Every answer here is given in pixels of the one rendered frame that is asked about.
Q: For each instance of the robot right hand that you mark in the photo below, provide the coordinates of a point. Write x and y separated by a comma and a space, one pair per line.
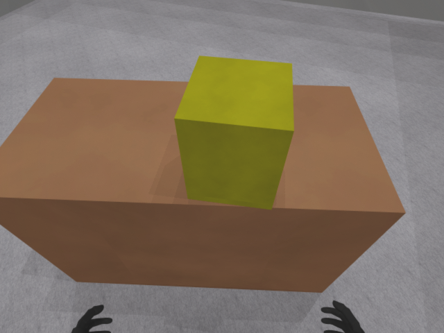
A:
349, 323

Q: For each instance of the carton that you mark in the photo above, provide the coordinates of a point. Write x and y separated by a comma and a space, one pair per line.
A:
234, 126

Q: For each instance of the pedestal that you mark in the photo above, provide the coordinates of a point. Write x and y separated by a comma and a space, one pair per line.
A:
91, 178

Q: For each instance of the robot left hand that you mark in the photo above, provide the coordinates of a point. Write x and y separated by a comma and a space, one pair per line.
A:
86, 322

